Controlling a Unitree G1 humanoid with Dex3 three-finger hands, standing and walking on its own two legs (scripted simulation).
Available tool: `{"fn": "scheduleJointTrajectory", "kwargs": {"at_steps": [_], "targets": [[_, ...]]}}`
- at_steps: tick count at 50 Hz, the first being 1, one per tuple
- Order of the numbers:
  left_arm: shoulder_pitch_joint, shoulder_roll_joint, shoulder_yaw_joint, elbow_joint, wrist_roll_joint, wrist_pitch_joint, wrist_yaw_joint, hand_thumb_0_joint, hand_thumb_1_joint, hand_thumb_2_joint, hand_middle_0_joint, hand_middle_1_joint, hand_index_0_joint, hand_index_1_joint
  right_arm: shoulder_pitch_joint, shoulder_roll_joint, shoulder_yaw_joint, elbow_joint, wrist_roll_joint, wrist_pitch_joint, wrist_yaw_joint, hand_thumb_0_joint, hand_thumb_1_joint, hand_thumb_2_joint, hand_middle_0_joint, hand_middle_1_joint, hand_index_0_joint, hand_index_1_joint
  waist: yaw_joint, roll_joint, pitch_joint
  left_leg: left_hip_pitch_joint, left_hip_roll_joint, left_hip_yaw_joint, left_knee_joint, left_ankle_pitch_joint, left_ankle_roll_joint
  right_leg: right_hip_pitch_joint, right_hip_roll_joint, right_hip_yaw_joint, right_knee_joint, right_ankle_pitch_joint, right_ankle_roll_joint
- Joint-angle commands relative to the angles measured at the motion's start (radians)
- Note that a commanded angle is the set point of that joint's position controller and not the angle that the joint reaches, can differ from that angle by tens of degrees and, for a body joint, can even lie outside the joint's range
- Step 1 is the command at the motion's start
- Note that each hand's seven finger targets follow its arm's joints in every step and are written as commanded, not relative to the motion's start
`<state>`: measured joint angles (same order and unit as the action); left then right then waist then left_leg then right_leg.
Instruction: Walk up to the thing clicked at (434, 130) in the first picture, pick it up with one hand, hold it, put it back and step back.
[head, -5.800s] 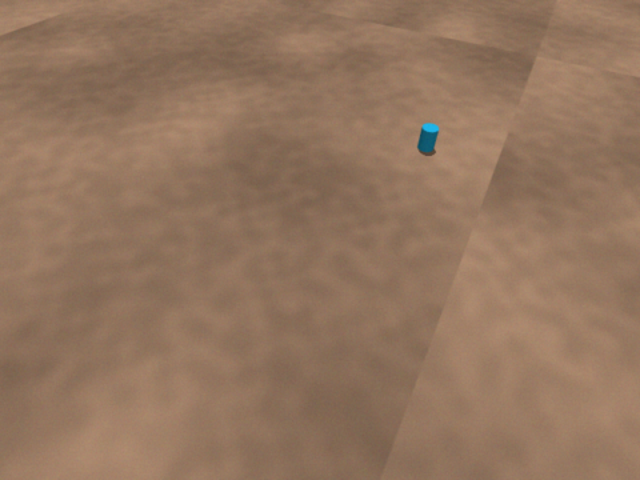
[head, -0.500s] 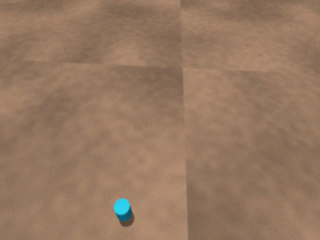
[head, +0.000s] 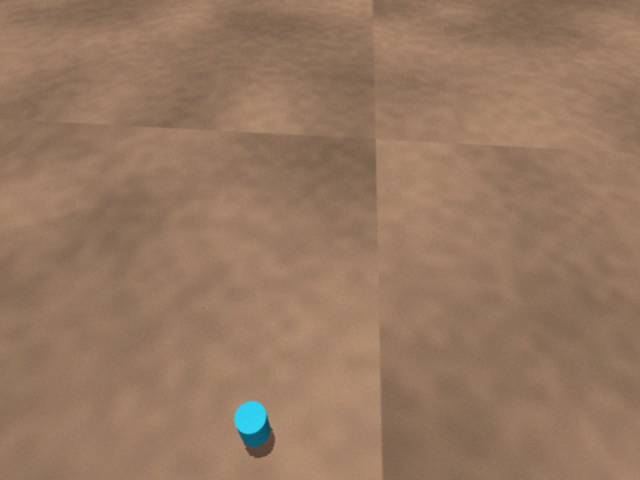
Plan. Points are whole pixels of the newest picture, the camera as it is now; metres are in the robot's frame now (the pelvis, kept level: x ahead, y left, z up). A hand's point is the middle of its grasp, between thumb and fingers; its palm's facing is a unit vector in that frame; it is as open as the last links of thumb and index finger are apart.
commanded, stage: walk up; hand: left
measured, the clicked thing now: (253, 424) +0.42 +0.20 -0.72
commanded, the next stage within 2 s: stand in 0.10 s
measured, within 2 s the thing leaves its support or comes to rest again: neither
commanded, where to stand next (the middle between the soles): +0.08 +0.01 m, yaw +0 degrees
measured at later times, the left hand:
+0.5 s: hand out of the picture +0.10 +0.25 -0.16, palm faces -0.02 -0.94 -0.34, open 7.3 cm
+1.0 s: hand out of the picture +0.11 +0.24 -0.15, palm faces -0.01 -0.94 -0.34, open 7.3 cm
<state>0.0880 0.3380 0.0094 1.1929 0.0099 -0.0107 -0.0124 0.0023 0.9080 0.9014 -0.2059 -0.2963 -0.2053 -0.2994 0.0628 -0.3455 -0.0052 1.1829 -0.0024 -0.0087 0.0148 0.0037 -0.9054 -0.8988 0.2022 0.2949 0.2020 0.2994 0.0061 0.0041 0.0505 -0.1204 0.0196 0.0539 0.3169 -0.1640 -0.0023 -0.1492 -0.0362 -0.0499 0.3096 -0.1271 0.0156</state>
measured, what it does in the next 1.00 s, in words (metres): stands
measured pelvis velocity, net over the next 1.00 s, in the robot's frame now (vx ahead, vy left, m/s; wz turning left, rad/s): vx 0.03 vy -0.01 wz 0.01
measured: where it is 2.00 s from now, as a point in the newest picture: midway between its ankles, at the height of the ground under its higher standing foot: outside the picture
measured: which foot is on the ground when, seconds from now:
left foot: down 0.00-1.00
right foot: down 0.00-1.00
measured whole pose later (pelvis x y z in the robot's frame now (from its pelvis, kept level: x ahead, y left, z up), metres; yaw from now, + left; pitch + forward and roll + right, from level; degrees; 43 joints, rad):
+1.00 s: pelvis +0.03 -0.01 +0.00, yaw +1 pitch -2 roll +0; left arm 0.09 0.34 0.00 1.15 0.01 -0.01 0.00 0.00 0.91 0.90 -0.21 -0.30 -0.21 -0.30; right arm 0.09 -0.35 0.00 1.15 -0.01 -0.01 0.01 0.00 -0.91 -0.90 0.20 0.29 0.20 0.30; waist -0.01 0.01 0.03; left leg -0.07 0.03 0.04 0.28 -0.19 -0.02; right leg -0.10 -0.03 -0.07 0.30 -0.17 0.01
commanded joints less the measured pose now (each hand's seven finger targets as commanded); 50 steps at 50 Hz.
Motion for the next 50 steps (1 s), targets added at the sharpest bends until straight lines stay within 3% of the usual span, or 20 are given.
{"fn": "scheduleJointTrajectory", "kwargs": {"at_steps": [1, 6, 11, 26, 32, 45, 50], "targets": [[-0.060, 0.212, 0.036, -0.068, -0.005, -0.023, 0.014, 0.000, 0.900, 0.900, -0.200, -0.300, -0.200, -0.300, -0.040, -0.215, -0.038, -0.059, -0.001, -0.021, -0.014, 0.000, -0.900, -0.900, 0.200, 0.300, 0.200, 0.300, -0.009, -0.015, -0.087, 0.006, 0.121, -0.116, -0.067, 0.049, 0.021, 0.028, -0.108, 0.112, -0.050, 0.057, -0.020], [-0.054, 0.220, 0.036, -0.080, 0.000, -0.021, 0.019, 0.000, 0.900, 0.900, -0.200, -0.300, -0.200, -0.300, -0.039, -0.209, -0.037, -0.077, -0.013, -0.023, -0.017, 0.000, -0.900, -0.900, 0.200, 0.300, 0.200, 0.300, -0.010, 0.007, -0.110, 0.004, 0.130, -0.118, -0.077, 0.067, 0.014, 0.052, -0.111, 0.106, -0.038, 0.036, -0.023], [-0.050, 0.220, 0.033, -0.087, 0.000, -0.021, 0.020, 0.000, 0.900, 0.900, -0.200, -0.300, -0.200, -0.300, -0.037, -0.206, -0.037, -0.084, -0.011, -0.022, -0.017, 0.000, -0.900, -0.900, 0.200, 0.300, 0.200, 0.300, -0.008, -0.008, -0.062, -0.020, 0.126, -0.121, -0.086, 0.037, 0.010, 0.025, -0.107, 0.102, -0.047, -0.011, -0.020], [-0.048, 0.218, 0.031, -0.103, -0.004, -0.025, 0.019, 0.000, 0.900, 0.900, -0.200, -0.300, -0.200, -0.300, -0.016, -0.217, -0.034, -0.085, -0.008, -0.027, -0.020, 0.000, -0.900, -0.900, 0.200, 0.300, 0.200, 0.300, -0.011, 0.009, -0.098, 0.019, 0.128, -0.107, -0.063, 0.171, 0.008, 0.080, -0.122, 0.100, -0.041, 0.144, -0.025], [-0.047, 0.223, 0.035, -0.100, -0.002, -0.020, 0.020, 0.000, 0.900, 0.900, -0.200, -0.300, -0.200, -0.300, -0.025, -0.215, -0.031, -0.090, -0.008, -0.025, -0.022, 0.000, -0.900, -0.900, 0.200, 0.300, 0.200, 0.300, -0.008, 0.003, -0.086, 0.018, 0.129, -0.111, -0.075, 0.140, 0.007, 0.072, -0.116, 0.093, -0.040, 0.099, -0.024], [-0.039, 0.219, 0.030, -0.103, -0.003, -0.023, 0.023, 0.000, 0.900, 0.900, -0.200, -0.300, -0.200, -0.300, -0.025, -0.220, -0.033, -0.092, -0.005, -0.023, -0.023, 0.000, -0.900, -0.900, 0.200, 0.300, 0.200, 0.300, -0.008, -0.001, -0.107, 0.059, 0.138, -0.106, -0.054, 0.225, 0.007, 0.087, -0.118, 0.086, -0.037, 0.185, -0.027], [-0.045, 0.219, 0.031, -0.106, -0.004, -0.023, 0.023, 0.000, 0.900, 0.900, -0.200, -0.300, -0.200, -0.300, -0.022, -0.219, -0.031, -0.096, -0.006, -0.022, -0.023, 0.000, -0.900, -0.900, 0.200, 0.300, 0.200, 0.300, -0.009, 0.008, -0.099, 0.049, 0.135, -0.102, -0.057, 0.204, 0.007, 0.093, -0.122, 0.089, -0.043, 0.182, -0.030]]}}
